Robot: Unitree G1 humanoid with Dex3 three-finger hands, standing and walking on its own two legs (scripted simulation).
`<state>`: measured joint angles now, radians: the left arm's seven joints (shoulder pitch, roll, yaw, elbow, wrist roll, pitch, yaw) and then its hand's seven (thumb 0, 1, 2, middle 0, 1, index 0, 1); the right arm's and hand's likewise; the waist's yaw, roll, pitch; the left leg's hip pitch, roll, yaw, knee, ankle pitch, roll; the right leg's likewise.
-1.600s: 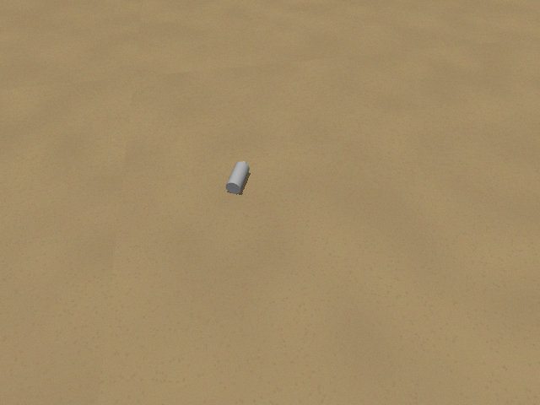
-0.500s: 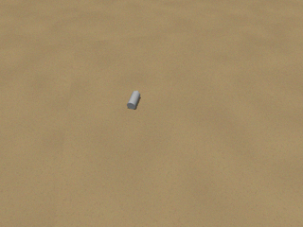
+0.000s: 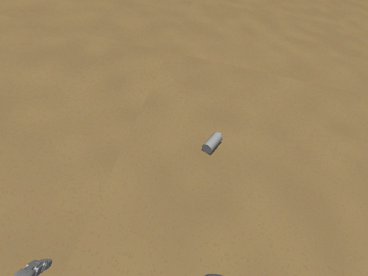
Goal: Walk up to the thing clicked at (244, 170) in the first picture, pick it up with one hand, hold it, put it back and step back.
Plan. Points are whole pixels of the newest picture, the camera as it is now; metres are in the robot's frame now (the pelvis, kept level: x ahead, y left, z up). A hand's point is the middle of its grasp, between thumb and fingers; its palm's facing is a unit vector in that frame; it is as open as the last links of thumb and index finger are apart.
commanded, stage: walk up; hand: left
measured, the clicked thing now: (213, 141) +1.15 -0.30 -0.73
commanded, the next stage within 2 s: none
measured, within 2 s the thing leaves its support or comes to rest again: neither
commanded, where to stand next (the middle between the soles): +1.06 -0.71 m, yaw +55 degrees
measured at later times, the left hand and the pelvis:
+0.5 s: hand (120, 268) +0.18 +0.13 -0.12, palm faces +0.34 -0.86 -0.38, open 7.4 cm; pelvis +0.23 -0.16 +0.00, yaw +20 degrees
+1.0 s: hand (171, 188) +0.42 +0.03 -0.17, palm faces +0.44 -0.82 -0.36, open 7.4 cm; pelvis +0.47 -0.29 -0.04, yaw +34 degrees
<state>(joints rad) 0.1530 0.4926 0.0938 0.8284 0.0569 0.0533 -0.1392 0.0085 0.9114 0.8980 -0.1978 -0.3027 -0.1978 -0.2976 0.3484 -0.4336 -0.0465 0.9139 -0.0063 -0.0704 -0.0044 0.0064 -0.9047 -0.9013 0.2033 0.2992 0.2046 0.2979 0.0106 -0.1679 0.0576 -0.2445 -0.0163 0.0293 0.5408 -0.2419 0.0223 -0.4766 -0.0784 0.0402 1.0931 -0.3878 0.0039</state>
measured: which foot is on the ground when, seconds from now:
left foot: down 0.00-0.30, up 0.32-0.64, down 0.66-1.00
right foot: up 0.00-0.26, down 0.28-0.66, up 0.68-1.00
